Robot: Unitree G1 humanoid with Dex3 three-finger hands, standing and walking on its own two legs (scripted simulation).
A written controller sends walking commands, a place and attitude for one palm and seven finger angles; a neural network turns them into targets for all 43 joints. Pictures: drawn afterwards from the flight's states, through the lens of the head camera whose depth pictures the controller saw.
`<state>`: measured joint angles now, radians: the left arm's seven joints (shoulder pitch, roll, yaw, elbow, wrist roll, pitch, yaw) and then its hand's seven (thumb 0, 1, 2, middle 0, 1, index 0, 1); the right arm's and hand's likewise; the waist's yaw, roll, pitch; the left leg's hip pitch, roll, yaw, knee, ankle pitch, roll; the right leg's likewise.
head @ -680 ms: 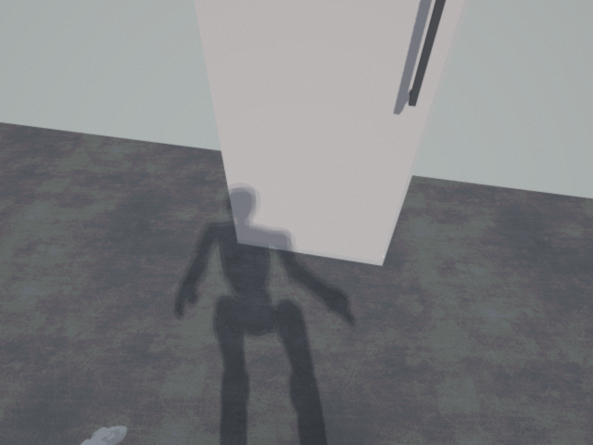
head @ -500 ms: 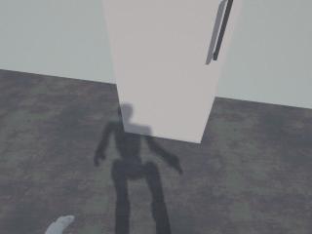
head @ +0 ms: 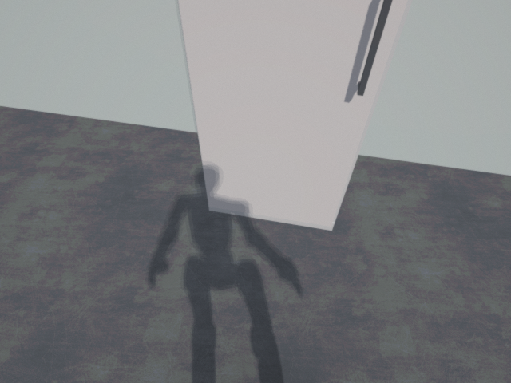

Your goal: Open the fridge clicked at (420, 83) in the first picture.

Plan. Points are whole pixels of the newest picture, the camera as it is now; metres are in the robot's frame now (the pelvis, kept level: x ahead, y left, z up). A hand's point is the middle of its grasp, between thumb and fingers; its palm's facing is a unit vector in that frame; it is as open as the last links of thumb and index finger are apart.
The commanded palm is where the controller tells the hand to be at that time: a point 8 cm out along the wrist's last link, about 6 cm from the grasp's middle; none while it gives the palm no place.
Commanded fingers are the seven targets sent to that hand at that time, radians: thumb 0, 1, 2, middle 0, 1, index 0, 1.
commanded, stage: stand and wait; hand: right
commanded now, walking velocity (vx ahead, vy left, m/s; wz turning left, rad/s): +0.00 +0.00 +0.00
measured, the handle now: (374, 42) +0.88 -0.25 +0.15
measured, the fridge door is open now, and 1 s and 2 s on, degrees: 0 0 0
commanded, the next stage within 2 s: look at it before walking up in 0.26 s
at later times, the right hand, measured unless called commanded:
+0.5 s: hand out of the picture +0.08 -0.24 -0.15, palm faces -0.03 +0.94 -0.33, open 7.4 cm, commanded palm none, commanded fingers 0.00 -0.90 -0.90 0.20 0.30 0.20 0.30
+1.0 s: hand out of the picture +0.08 -0.24 -0.15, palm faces -0.03 +0.94 -0.33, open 7.4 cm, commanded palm none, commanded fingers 0.00 -0.90 -0.90 0.20 0.30 0.20 0.30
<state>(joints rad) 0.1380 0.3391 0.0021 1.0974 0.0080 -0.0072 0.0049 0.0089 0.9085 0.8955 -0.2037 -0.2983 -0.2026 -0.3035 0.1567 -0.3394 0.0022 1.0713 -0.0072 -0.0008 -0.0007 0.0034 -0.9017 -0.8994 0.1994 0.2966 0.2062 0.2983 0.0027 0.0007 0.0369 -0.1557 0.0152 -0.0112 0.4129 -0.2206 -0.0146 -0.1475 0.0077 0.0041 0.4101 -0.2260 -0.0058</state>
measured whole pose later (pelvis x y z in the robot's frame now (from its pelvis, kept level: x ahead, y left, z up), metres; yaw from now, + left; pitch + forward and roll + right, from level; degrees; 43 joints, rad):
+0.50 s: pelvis +0.00 +0.01 +0.00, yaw +0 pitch -2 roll +0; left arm 0.13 0.33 0.00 1.11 0.01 -0.01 0.00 0.01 0.91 0.90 -0.20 -0.30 -0.20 -0.30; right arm 0.14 -0.33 0.00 1.08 -0.01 -0.01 0.00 0.00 -0.90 -0.90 0.20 0.30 0.21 0.30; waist 0.01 0.00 0.03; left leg -0.16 0.01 -0.01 0.39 -0.20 -0.01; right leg -0.15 0.00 0.00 0.38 -0.21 0.00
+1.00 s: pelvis +0.00 +0.01 +0.00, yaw +0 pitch -2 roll +0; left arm 0.11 0.34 0.00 1.11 0.01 -0.01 0.00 0.01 0.91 0.90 -0.20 -0.30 -0.20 -0.30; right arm 0.14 -0.34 0.00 1.08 -0.01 -0.01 0.00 0.00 -0.90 -0.90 0.20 0.30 0.21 0.30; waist 0.00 0.00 0.03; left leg -0.14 0.00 -0.01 0.37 -0.20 -0.01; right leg -0.13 0.00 0.00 0.36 -0.20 0.00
